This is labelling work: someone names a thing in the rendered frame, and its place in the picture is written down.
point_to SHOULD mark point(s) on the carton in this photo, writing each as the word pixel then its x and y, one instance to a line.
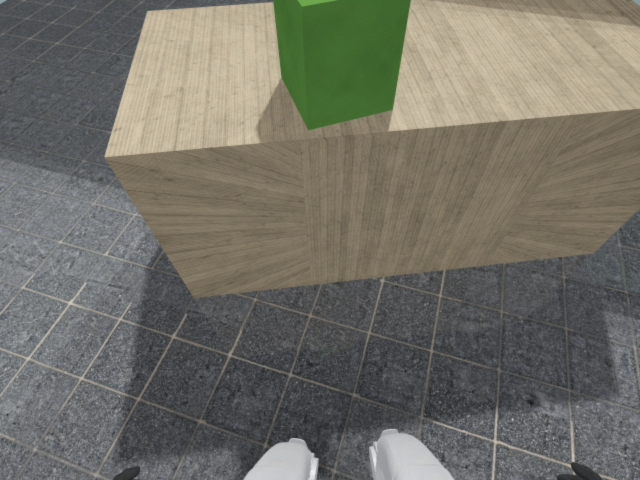
pixel 340 59

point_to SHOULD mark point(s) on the robot left thigh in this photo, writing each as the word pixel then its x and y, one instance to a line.
pixel 285 461

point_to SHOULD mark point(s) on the robot thigh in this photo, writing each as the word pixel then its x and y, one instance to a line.
pixel 285 461
pixel 403 457

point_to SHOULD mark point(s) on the robot right thigh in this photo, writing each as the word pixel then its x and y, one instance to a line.
pixel 403 457

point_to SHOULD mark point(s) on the pedestal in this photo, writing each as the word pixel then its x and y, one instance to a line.
pixel 514 136

